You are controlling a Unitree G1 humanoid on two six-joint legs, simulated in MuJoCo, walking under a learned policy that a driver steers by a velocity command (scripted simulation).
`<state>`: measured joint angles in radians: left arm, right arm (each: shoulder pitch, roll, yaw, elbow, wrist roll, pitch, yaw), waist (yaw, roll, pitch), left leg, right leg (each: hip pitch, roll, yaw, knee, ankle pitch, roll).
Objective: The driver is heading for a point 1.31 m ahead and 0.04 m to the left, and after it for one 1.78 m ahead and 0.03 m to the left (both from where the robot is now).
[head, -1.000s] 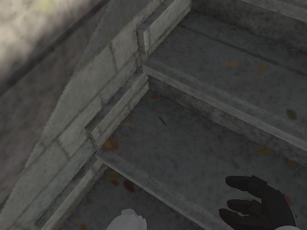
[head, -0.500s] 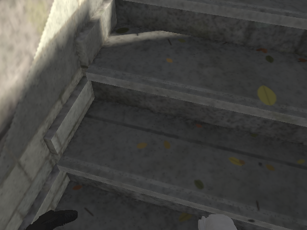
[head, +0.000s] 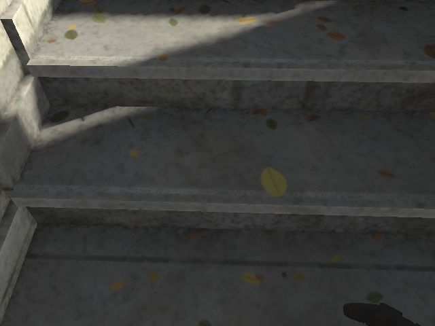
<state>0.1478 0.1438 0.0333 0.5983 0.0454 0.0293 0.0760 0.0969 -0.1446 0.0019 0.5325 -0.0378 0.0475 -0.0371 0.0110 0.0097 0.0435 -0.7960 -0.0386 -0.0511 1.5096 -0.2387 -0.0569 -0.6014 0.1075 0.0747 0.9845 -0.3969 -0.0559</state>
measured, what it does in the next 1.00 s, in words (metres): climbs: left foot, then right foot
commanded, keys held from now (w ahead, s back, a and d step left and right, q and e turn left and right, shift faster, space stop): e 0.14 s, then no key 0.86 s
